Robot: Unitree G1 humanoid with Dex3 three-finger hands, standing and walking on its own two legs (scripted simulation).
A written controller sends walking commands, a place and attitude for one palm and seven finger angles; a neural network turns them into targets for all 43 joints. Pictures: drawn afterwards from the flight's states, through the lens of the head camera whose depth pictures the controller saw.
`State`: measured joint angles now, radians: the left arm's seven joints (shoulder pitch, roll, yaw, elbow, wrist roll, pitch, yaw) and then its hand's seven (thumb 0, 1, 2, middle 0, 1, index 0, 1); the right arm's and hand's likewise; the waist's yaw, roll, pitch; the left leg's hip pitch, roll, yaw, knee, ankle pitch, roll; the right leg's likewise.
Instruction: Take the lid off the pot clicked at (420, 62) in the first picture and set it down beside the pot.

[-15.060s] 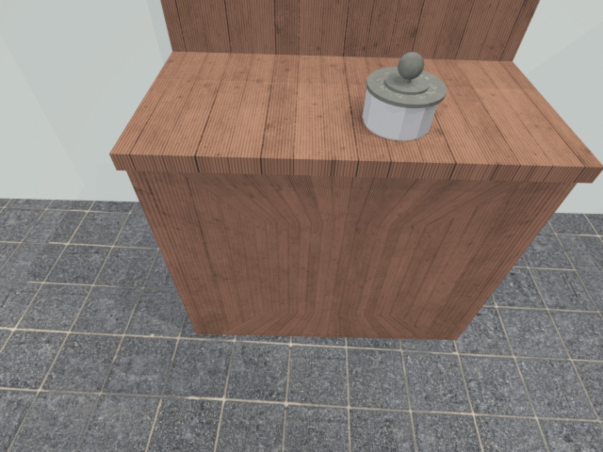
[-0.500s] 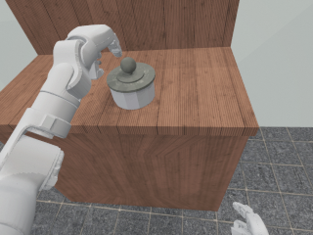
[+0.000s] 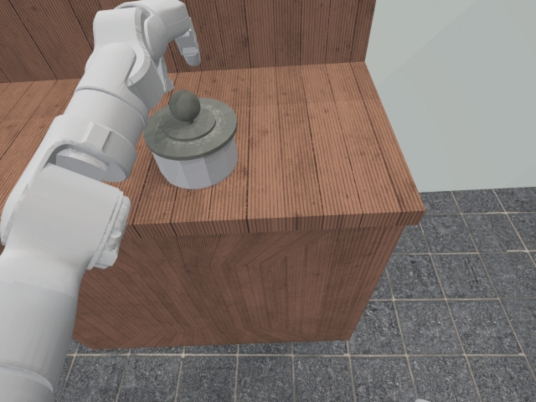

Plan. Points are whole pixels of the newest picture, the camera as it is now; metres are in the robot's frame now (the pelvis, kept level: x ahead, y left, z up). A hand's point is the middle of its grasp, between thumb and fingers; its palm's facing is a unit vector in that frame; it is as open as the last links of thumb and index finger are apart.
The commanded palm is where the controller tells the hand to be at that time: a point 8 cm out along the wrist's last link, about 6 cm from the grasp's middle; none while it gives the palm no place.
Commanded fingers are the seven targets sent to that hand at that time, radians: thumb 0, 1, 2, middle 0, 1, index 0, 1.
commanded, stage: move the open hand above the knob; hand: left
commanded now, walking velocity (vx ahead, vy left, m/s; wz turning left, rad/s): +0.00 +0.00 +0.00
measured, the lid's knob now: (184, 106) +0.53 +0.11 +0.17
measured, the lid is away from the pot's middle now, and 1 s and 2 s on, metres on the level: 0.00 0.00 0.00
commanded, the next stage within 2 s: lower the open fingers around the knob in 0.74 s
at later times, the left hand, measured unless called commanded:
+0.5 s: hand (164, 65) +0.51 +0.12 +0.25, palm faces -0.23 -0.03 -0.97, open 10.1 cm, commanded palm +0.49 +0.12 +0.31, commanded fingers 0.00 -0.41 1.74 -0.88 -0.08 -0.88 -0.08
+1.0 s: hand (173, 67) +0.52 +0.11 +0.24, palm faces -0.27 -0.08 -0.96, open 10.1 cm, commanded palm +0.50 +0.12 +0.30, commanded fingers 0.00 -0.41 1.74 -0.88 -0.08 -0.88 -0.08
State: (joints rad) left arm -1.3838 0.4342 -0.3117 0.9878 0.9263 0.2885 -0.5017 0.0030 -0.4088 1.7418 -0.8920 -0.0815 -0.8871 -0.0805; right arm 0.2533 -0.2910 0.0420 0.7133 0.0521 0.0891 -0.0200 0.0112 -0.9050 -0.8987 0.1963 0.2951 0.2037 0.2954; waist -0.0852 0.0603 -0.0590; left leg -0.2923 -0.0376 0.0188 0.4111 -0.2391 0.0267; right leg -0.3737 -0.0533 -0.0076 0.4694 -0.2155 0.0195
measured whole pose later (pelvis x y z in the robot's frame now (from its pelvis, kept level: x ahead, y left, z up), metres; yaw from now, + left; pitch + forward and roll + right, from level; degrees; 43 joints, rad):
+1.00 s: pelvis +0.02 +0.00 +0.00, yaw +0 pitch +10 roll +1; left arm -1.44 0.40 -0.28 1.09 0.92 0.33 -0.49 0.00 -0.41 1.74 -0.89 -0.08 -0.89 -0.08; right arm 0.26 -0.29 0.05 0.74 0.05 0.11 -0.01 0.01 -0.90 -0.90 0.20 0.30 0.20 0.30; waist -0.09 0.07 -0.08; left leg -0.31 -0.04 0.03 0.39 -0.25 0.03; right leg -0.39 -0.05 0.00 0.45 -0.22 0.03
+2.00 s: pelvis +0.02 +0.01 +0.00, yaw +0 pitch +10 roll +1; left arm -1.33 0.38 -0.29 1.13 0.91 0.27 -0.46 0.00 -0.41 1.74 -0.88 -0.08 -0.88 -0.08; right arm 0.29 -0.28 0.03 0.75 0.04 0.09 -0.02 0.01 -0.90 -0.90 0.20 0.30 0.21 0.30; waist -0.11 0.06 -0.09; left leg -0.34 -0.04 0.02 0.43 -0.27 0.03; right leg -0.41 -0.05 0.00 0.47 -0.23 0.03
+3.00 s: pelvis +0.01 +0.00 +0.00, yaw +0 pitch +9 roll +1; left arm -1.35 0.38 -0.28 1.16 0.91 0.28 -0.47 0.00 0.19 0.86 -0.62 -1.00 -0.61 -0.99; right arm 0.25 -0.28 0.04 0.74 0.05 0.10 -0.04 0.01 -0.90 -0.90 0.20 0.30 0.21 0.30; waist -0.11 0.05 -0.09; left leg -0.33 -0.03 0.02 0.43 -0.26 0.03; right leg -0.41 -0.05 0.00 0.48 -0.23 0.02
